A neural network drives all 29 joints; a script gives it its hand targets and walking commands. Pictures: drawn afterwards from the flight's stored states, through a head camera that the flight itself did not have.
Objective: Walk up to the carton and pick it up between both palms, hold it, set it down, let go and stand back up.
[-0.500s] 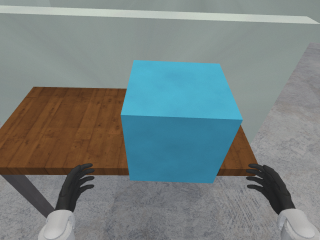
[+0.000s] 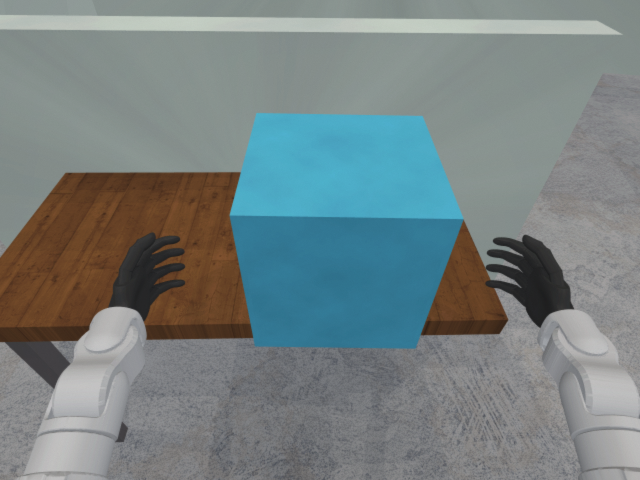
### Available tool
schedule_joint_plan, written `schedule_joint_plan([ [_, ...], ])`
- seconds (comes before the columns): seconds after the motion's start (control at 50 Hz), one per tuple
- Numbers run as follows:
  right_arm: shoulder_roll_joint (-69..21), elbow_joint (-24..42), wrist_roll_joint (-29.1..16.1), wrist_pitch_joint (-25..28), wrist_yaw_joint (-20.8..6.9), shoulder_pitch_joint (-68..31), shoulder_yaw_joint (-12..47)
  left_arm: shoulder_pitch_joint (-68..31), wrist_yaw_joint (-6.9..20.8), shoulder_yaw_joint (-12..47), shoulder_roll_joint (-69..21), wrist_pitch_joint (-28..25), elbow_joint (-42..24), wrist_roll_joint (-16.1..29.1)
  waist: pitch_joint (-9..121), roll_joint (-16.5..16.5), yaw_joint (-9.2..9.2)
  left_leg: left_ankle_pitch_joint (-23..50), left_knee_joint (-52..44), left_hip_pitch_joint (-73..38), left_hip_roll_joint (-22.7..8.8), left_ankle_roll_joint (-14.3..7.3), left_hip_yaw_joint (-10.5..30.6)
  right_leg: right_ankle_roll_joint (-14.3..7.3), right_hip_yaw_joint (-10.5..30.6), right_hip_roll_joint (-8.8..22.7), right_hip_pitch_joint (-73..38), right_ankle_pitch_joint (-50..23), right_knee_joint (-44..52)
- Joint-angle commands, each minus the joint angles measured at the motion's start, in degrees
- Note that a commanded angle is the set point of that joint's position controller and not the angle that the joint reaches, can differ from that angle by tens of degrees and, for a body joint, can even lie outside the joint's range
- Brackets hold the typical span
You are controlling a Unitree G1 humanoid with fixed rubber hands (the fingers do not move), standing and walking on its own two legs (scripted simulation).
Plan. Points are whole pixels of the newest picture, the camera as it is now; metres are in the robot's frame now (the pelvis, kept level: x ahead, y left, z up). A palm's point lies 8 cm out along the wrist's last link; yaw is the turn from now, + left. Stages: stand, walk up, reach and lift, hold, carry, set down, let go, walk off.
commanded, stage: reach and lift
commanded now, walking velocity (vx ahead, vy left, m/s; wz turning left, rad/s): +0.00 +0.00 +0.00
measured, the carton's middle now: (337, 233) +0.48 -0.06 +0.04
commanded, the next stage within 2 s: none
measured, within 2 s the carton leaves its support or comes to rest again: neither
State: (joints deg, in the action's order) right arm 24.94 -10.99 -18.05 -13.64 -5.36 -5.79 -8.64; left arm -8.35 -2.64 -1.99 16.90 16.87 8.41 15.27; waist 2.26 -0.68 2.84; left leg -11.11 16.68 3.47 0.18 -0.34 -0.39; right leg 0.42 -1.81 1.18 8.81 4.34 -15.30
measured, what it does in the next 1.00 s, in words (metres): stands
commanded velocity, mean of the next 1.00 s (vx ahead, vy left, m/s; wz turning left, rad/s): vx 0.00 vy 0.00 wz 0.00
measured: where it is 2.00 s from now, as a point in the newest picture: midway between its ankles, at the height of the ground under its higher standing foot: outside the picture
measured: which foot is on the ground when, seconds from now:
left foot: down 0.00-1.00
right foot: down 0.00-1.00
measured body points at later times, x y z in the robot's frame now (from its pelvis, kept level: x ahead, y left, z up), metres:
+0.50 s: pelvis -0.01 -0.01 +0.00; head +0.00 -0.03 +0.45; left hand +0.39 +0.20 +0.15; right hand +0.37 -0.29 +0.14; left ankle -0.02 +0.11 -0.75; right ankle +0.05 -0.12 -0.75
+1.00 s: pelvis +0.00 -0.02 +0.00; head +0.01 -0.03 +0.45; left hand +0.45 +0.18 +0.21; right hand +0.42 -0.30 +0.21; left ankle -0.02 +0.11 -0.75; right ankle +0.05 -0.12 -0.75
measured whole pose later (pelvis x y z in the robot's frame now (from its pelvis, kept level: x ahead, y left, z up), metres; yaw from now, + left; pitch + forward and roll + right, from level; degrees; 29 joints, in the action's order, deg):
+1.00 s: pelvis +0.00 -0.02 +0.00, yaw +1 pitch +5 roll +0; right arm 29.7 -36.8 -20.0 -25.1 -0.5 -49.9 -4.2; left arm -51.3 -1.5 -3.2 25.0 26.9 38.9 20.7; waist 4.2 -2.1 3.1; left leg -7.2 11.9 9.4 -0.7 1.1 0.5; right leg -0.7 -2.7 0.3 14.4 0.7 -10.3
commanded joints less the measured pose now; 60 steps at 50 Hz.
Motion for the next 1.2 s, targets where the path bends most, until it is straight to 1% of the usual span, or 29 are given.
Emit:
schedule_joint_plan([
  [0.0,9.63,6.79,0.15,-0.97,1.21,-17.70,-3.63,-18.44,0.66,-4.36,7.70,0.58,-5.79,0.57,7.86,1.82,-0.35,1.00,-6.35,13.82,0.99,-0.25,0.39,-0.41,1.43,-1.76,-15.45,-6.26,-0.91],
  [0.08,9.65,4.69,0.97,-2.86,2.44,-23.08,-3.61,-23.86,1.59,-5.02,8.93,2.08,-3.19,1.55,10.11,2.77,0.02,1.56,-6.20,13.35,1.24,-0.29,0.04,-0.16,1.68,-1.59,-15.55,-6.23,-0.67],
  [0.12,9.07,2.83,0.90,-3.76,2.77,-24.95,-3.31,-25.49,1.81,-5.18,9.94,2.75,-1.24,1.36,11.13,2.77,-0.27,2.72,-6.25,13.12,0.89,-0.29,0.21,-0.20,1.89,-1.76,-15.48,-6.57,-0.70],
  [0.14,8.64,1.88,0.71,-4.16,2.90,-25.79,-3.29,-27.46,2.02,-5.43,10.23,2.83,-1.69,1.62,11.64,1.24,-0.23,2.87,-6.43,13.27,1.00,-0.39,-0.13,-0.22,2.35,-1.47,-15.75,-6.73,-0.49],
  [0.2,8.98,1.12,1.22,-4.63,3.39,-30.90,-3.19,-31.38,2.04,-6.21,11.17,3.04,1.32,1.50,13.50,2.65,-0.83,2.26,-6.45,13.79,0.81,-0.40,0.20,-0.07,2.15,-1.52,-15.89,-5.44,-0.67],
  [0.22,9.69,1.37,1.59,-4.68,3.64,-32.58,-3.74,-32.69,2.05,-6.69,11.36,3.23,2.35,1.50,14.98,2.90,-0.62,2.96,-6.18,14.04,0.64,-0.24,0.25,-0.13,1.95,-1.69,-16.20,-5.65,-0.70],
  [0.24,9.30,1.09,1.33,-4.73,3.91,-34.56,-3.20,-32.99,2.12,-6.86,11.25,3.20,3.34,1.80,15.80,3.22,-1.11,2.88,-5.66,13.58,0.88,-0.35,0.09,-0.11,2.42,-1.48,-15.80,-6.11,-0.90],
  [0.26,9.19,0.21,0.97,-4.70,4.10,-36.13,-3.03,-34.82,2.20,-6.44,11.57,3.09,4.18,2.27,15.83,3.08,-0.68,2.01,-5.59,14.45,1.10,-0.31,0.19,-0.21,2.39,-1.54,-15.86,-5.50,-0.96],
  [0.3,9.05,-2.62,0.53,-4.96,4.28,-37.33,-2.47,-38.38,2.27,-6.13,12.78,2.81,4.03,2.59,16.97,1.39,-0.74,1.48,-5.96,15.00,0.99,-0.24,0.26,-0.36,2.65,-1.49,-15.97,-5.16,-1.04],
  [0.36,9.74,-4.40,0.32,-5.64,4.77,-41.39,-1.62,-41.22,2.10,-5.92,13.90,3.43,7.34,3.12,19.54,2.65,-1.01,1.69,-5.81,15.13,0.66,-0.29,0.17,-0.06,2.80,-1.33,-16.78,-5.23,-1.08],
  [0.4,10.42,-5.20,0.51,-5.78,5.05,-43.55,-1.72,-43.43,2.05,-5.83,14.40,3.71,8.66,3.07,20.33,1.88,-0.77,2.34,-5.67,14.89,0.72,0.01,0.31,-0.24,2.81,-1.28,-16.84,-5.62,-1.05],
  [0.46,10.89,-6.16,0.45,-6.23,5.25,-47.41,-1.77,-48.17,1.89,-5.99,14.95,4.23,9.63,3.45,23.23,2.99,-0.21,4.46,-4.99,13.70,0.89,0.06,0.40,0.25,2.50,-1.70,-16.51,-7.49,-1.42],
  [0.52,11.28,-8.83,0.59,-6.93,5.37,-50.30,-2.09,-50.62,2.01,-5.54,14.88,5.01,12.92,3.88,24.26,1.49,0.12,5.40,-5.18,13.92,0.96,0.45,0.47,0.12,2.56,-1.73,-16.53,-8.42,-1.02],
  [0.54,11.30,-10.18,-0.08,-7.23,5.35,-51.01,-1.28,-51.19,1.83,-5.39,15.18,5.13,13.70,3.87,23.80,1.30,-0.41,6.17,-5.19,13.93,0.96,0.47,0.63,-0.08,2.64,-1.77,-15.87,-9.06,-0.98],
  [0.6,12.43,-13.29,0.15,-8.28,5.06,-52.60,-1.48,-53.29,1.41,-5.36,15.68,6.11,15.44,3.40,25.40,0.72,-0.24,8.60,-5.32,13.44,0.83,0.88,0.91,-0.14,2.77,-1.95,-17.05,-11.95,-0.60],
  [0.64,12.02,-15.08,0.65,-8.84,4.87,-54.03,-1.16,-54.71,1.59,-4.88,15.50,6.79,17.96,3.62,25.65,1.52,-0.02,11.03,-5.15,13.16,0.99,1.11,1.37,-0.07,2.62,-2.19,-17.34,-14.58,-0.56],
  [0.66,11.90,-15.26,0.60,-8.89,4.70,-54.88,-1.00,-55.21,1.63,-4.74,15.71,6.99,18.27,3.72,26.31,2.50,0.13,13.01,-4.72,12.22,0.98,1.16,1.43,0.24,2.68,-2.22,-17.03,-16.53,-0.80],
  [0.72,13.29,-14.43,0.51,-8.62,4.26,-57.87,-0.62,-57.55,1.90,-5.06,16.43,6.99,18.99,4.28,30.05,3.24,0.06,15.82,-4.81,11.50,1.31,1.47,1.43,0.72,2.61,-2.37,-19.67,-20.99,-0.70],
  [0.78,13.37,-14.81,-0.13,-8.86,4.32,-59.09,-0.35,-59.31,1.85,-5.18,17.52,7.04,17.99,3.60,31.09,1.31,-0.19,17.04,-5.77,11.29,1.50,1.53,1.24,0.80,3.03,-1.98,-22.13,-24.91,-0.79],
  [0.8,13.43,-15.11,0.00,-8.89,4.28,-59.34,-0.11,-60.12,1.76,-5.35,17.72,6.98,17.94,3.43,31.40,1.79,-0.26,17.17,-6.18,11.37,1.63,1.72,1.32,0.97,2.70,-2.10,-22.94,-25.36,-0.46],
  [0.86,13.72,-15.58,-1.13,-9.07,4.36,-63.18,0.80,-63.00,1.56,-5.04,18.27,7.32,19.19,4.17,31.71,2.60,-0.24,15.58,-6.79,11.25,1.83,1.31,1.32,1.38,2.79,-1.95,-22.65,-24.99,-0.85],
  [0.9,14.87,-15.55,-1.09,-9.28,4.69,-65.46,0.90,-65.32,1.32,-5.25,18.41,7.73,20.49,4.56,32.15,2.52,0.04,13.45,-6.95,11.71,1.62,1.22,1.42,1.42,2.87,-1.68,-22.77,-22.58,-0.54],
  [0.94,15.04,-17.44,-2.19,-9.72,4.86,-68.15,2.10,-68.07,1.20,-4.05,18.95,8.25,22.37,5.91,30.89,3.09,0.27,11.11,-7.26,12.43,1.68,1.34,1.20,1.70,2.41,-1.71,-21.50,-19.69,-0.19],
  [1.0,15.61,-21.76,-2.84,-10.92,5.06,-70.53,3.09,-71.69,0.63,-2.62,19.48,9.45,24.85,5.99,29.43,1.42,0.58,10.21,-6.77,12.66,1.63,1.77,1.00,1.44,2.24,-1.87,-19.84,-17.67,0.21],
  [1.02,15.63,-22.76,-3.40,-11.51,4.92,-71.60,3.84,-73.04,0.46,-2.28,19.58,9.98,25.49,6.49,29.69,1.65,0.68,9.48,-6.79,12.99,1.47,1.69,1.04,1.55,2.42,-1.87,-19.42,-16.66,0.34],
  [1.04,16.17,-23.66,-3.02,-11.88,4.80,-73.15,3.81,-74.46,0.24,-2.63,19.49,10.50,27.22,6.41,29.82,3.02,0.69,9.11,-6.76,13.17,1.50,1.61,1.02,1.63,2.25,-1.81,-19.16,-15.60,0.16],
  [1.08,16.32,-25.64,-3.55,-12.66,4.52,-76.20,4.36,-77.06,0.06,-2.39,19.09,11.48,28.97,6.59,29.35,2.50,0.53,8.43,-6.71,13.96,1.42,1.70,1.05,1.71,2.32,-1.95,-18.38,-15.17,0.15],
  [1.12,17.54,-26.83,-3.13,-13.31,4.36,-78.72,4.18,-78.60,0.03,-2.67,19.18,12.36,31.25,6.58,29.89,3.17,0.28,8.49,-6.91,15.10,1.51,2.03,0.91,1.47,2.42,-1.90,-18.71,-15.86,0.26],
  [1.18,18.03,-29.79,-3.01,-13.98,3.86,-81.76,4.48,-81.90,-0.29,-2.63,19.94,13.11,32.70,6.28,31.46,2.29,-0.01,9.13,-7.25,14.90,1.45,2.19,0.77,1.71,2.23,-2.12,-19.19,-16.49,0.36],
])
